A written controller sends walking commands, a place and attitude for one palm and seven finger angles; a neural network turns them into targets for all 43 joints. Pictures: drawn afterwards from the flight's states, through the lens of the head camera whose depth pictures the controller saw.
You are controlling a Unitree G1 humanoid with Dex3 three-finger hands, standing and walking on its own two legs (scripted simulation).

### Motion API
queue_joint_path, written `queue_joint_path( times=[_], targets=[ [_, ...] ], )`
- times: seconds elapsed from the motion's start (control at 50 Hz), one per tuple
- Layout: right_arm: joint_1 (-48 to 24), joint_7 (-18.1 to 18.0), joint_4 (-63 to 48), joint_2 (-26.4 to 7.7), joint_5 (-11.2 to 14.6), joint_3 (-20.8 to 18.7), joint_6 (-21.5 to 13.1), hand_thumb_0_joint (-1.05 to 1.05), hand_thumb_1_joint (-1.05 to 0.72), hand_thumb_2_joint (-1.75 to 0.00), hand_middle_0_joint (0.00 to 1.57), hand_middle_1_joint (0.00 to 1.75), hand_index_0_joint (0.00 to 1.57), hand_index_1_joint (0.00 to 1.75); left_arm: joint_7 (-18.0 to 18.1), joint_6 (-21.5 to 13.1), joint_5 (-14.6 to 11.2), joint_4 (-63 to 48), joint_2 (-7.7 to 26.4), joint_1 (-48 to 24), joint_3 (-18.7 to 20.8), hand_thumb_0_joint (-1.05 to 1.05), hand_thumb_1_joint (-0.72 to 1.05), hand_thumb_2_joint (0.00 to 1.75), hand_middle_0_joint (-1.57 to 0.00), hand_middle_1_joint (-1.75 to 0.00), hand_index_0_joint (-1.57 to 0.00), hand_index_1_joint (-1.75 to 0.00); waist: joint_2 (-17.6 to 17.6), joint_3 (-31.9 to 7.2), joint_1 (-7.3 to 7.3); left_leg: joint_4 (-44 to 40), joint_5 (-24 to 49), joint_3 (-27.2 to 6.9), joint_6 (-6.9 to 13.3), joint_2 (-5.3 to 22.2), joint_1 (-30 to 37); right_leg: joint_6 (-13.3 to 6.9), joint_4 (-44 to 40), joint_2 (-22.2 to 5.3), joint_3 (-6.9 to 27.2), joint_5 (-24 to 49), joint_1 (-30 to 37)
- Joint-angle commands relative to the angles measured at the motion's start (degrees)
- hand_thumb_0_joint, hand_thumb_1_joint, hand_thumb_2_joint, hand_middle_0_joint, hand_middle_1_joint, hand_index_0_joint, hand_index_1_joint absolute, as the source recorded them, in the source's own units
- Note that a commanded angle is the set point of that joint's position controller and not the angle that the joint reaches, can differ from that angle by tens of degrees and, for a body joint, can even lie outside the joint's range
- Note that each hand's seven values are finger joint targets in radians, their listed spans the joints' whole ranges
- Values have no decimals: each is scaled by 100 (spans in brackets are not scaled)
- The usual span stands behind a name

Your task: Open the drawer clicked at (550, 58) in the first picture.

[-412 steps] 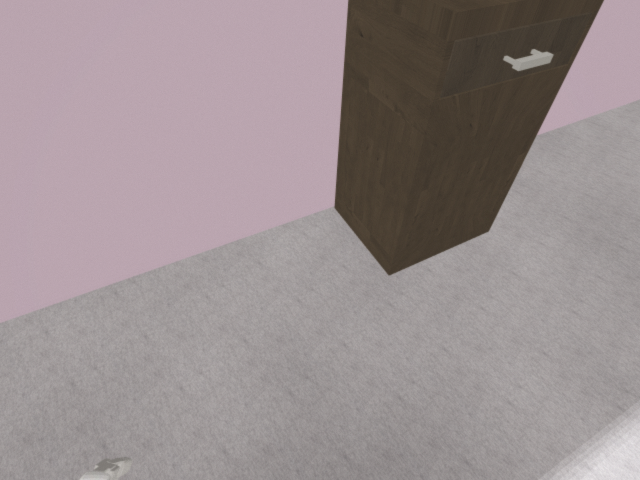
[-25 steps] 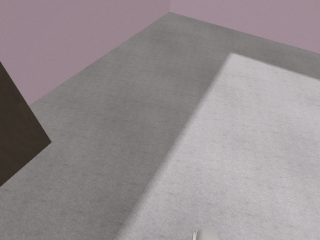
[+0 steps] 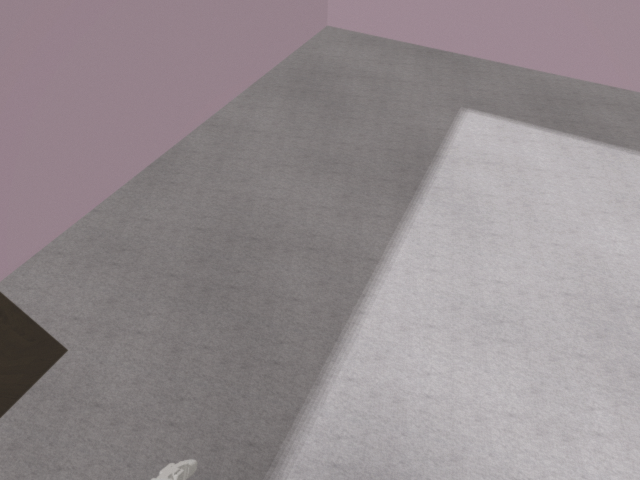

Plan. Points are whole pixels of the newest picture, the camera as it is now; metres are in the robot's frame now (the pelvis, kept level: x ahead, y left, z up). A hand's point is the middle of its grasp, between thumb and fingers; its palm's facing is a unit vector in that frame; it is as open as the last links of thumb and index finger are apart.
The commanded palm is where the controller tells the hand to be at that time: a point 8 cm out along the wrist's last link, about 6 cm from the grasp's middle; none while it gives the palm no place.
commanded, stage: walk to a spot facing it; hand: left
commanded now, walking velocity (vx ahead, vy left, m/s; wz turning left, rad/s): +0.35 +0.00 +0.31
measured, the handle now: out of the picture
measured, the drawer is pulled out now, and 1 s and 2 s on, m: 0.00 0.00 0.00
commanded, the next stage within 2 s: turn to face it in 0.24 s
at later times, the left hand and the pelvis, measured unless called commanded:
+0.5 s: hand out of the picture +0.10 +0.21 -0.18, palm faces +0.31 -0.94 -0.14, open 7.4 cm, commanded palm none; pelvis +0.19 +0.06 -0.01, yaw +12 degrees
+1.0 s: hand (162, 359) +0.32 +0.26 -0.13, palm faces +0.43 -0.86 -0.27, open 7.4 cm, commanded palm none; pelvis +0.27 +0.02 +0.01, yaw +29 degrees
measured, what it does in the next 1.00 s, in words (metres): walks ahead, turning left: left foot, then right foot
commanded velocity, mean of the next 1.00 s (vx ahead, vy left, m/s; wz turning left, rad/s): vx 0.08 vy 0.00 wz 0.57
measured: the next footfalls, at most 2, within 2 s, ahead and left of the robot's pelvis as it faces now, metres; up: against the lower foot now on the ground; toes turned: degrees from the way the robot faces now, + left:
left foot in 0.42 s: +0.29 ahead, +0.16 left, +0.00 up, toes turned +19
right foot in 0.94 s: +0.37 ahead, -0.06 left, +0.00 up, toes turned +23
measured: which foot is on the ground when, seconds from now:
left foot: up 0.00-0.40, down 0.42-0.94, up 0.96-1.00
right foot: down 0.00-0.44, up 0.46-0.92, down 0.94-1.00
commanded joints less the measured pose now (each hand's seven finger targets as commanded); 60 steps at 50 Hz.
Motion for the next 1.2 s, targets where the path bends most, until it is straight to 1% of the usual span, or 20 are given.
queue_joint_path(
  times=[0.0,0.16,0.3,0.36,0.38,0.4,0.42,0.44,0.5,0.56,0.7,0.78,0.86,0.88,0.9,0.92,0.94,1.0,1.04,1.18],
  targets=[
    [-269,69,-603,-191,-110,-66,18,0,-90,-90,20,30,20,30,146,-38,26,128,502,720,121,0,90,90,-20,-30,-20,-30,-351,278,172,451,781,-301,-135,700,-1497,-275,-2462,-1774,1635,-228,-34],
    [-1130,239,-996,-250,-115,-105,130,0,-90,-90,20,30,20,30,151,-179,41,384,558,1205,117,0,90,90,-20,-30,-20,-30,-639,232,135,-1278,1751,95,-436,863,-2090,-161,-2503,-1491,363,1028,494],
    [-2554,371,-1545,-361,-106,-28,36,0,-90,-90,20,30,20,30,210,-92,72,492,818,1890,168,0,90,90,-20,-30,-20,-30,-694,195,583,-2906,1341,602,-231,538,-1917,-19,-1690,-1789,-51,3190,1858],
    [-1717,278,-1394,-676,-143,-112,7,0,-90,-90,20,30,20,30,222,-46,65,424,1012,1785,207,0,90,90,-20,-30,-20,-30,-689,-487,132,-3632,1249,856,-49,52,-488,198,135,-1789,-391,4940,2020],
    [-947,242,-1233,-1025,-174,-201,-10,0,-90,-90,20,30,20,30,216,-39,18,310,1046,1663,225,0,90,90,-20,-30,-20,-30,-261,-1099,-263,-4073,2501,572,82,212,937,447,1490,-1576,-575,4268,1326],
    [-340,171,-1163,-1689,-201,-343,-52,0,-90,-90,20,30,20,30,146,-32,-112,80,824,1778,204,0,90,90,-20,-30,-20,-30,1153,-1949,-397,-3857,5378,-1382,827,1795,2764,880,3324,-639,-616,432,-570],
    [-108,106,-1082,-2049,-37,-373,-35,0,-90,-90,20,30,20,30,148,-21,-107,-162,694,1503,133,0,90,90,-20,-30,-20,-30,1446,-2386,-429,-3998,7636,-2395,1493,2692,3198,876,4452,-313,221,-2369,-1390],
    [-325,89,-1121,-1963,12,-354,1,0,-90,-90,20,30,20,30,197,56,-106,-334,876,1026,190,0,90,90,-20,-30,-20,-30,490,-1955,-344,-4176,6863,-1869,1458,2613,2600,807,4587,-533,628,-2060,-1448],
    [-1562,8,-1489,-1350,-43,-214,-43,0,-90,-90,20,30,20,30,186,243,-7,-211,587,990,237,0,90,90,-20,-30,-20,-30,438,-775,152,-4715,4958,-1162,833,1802,709,960,4036,-838,819,-1193,-1341],
    [-1945,32,-1606,-1311,-59,-188,-16,0,-90,-90,20,30,20,30,165,428,7,-179,524,1283,274,0,90,90,-20,-30,-20,-30,573,-716,434,-4993,4181,-717,607,1348,-134,1044,3474,-728,742,-735,-730],
    [-1761,81,-1683,-1447,-105,-347,163,0,-90,-90,20,30,20,30,175,562,26,-746,712,327,339,0,90,90,-20,-30,-20,-30,625,-476,226,-5299,2095,-1593,729,1225,-93,1143,2299,-569,820,-570,-1065],
    [-1603,65,-1691,-1538,-132,-404,229,0,-90,-90,20,30,20,30,185,516,-5,-1036,734,-57,300,0,90,90,-20,-30,-20,-30,779,-583,134,-4934,2899,-1976,770,1188,184,1082,1303,-299,800,-994,-711],
    [-1735,60,-1810,-1572,-96,-457,275,0,-90,-90,20,30,20,30,218,411,-64,-1065,825,339,292,0,90,90,-20,-30,-20,-30,802,-913,334,-4269,3788,-2158,546,925,33,979,-364,-47,749,-362,447],
    [-1741,73,-1835,-1500,-57,-444,269,0,-90,-90,20,30,20,30,231,349,-59,-1033,944,548,314,0,90,90,-20,-30,-20,-30,522,-1064,452,-3909,3327,-2016,280,684,-232,955,-1286,-218,824,361,1131],
    [-1594,111,-1875,-1189,6,-405,259,0,-90,-90,20,30,20,30,273,285,12,-1002,1394,718,380,0,90,90,-20,-30,-20,-30,-547,-1299,498,-3037,1774,-1412,-147,172,-1238,675,-1736,-1328,1726,1038,2263],
    [-1600,114,-2038,-933,-13,-360,254,0,-90,-90,20,30,20,30,295,281,66,-1011,1825,826,448,0,90,90,-20,-30,-20,-30,-1780,-1217,534,-1790,-1016,-370,-584,-567,-2189,-13,-1610,-2798,2871,2670,2447],
    [-1614,84,-2038,-1205,-43,-440,304,0,-90,-90,20,30,20,30,303,319,40,-1061,1775,772,424,0,90,90,-20,-30,-20,-30,-1168,-1153,478,-710,-1158,-598,-557,-282,-1961,-431,-1459,-3063,2612,3311,1752],
    [-1473,184,-1719,-1153,-106,-429,492,0,-90,-90,20,30,20,30,287,329,10,-1207,1205,-92,257,0,90,90,-20,-30,-20,-30,-830,-430,87,257,-75,-433,-685,82,-1909,-167,-1496,-2005,1329,2345,967],
    [-1487,238,-1714,-1074,-84,-400,506,0,-90,-90,20,30,20,30,272,310,23,-1156,1125,18,239,0,90,90,-20,-30,-20,-30,-986,-366,100,179,202,-265,-740,125,-1962,-27,-1434,-1830,812,2567,1054],
    [-2252,279,-1910,-1026,-71,-297,549,0,-90,-90,20,30,20,30,251,383,82,-872,1409,720,311,0,90,90,-20,-30,-20,-30,-1328,-351,479,-1259,-29,216,-799,178,-1567,-108,-1292,-1922,385,2640,1409]
  ],
)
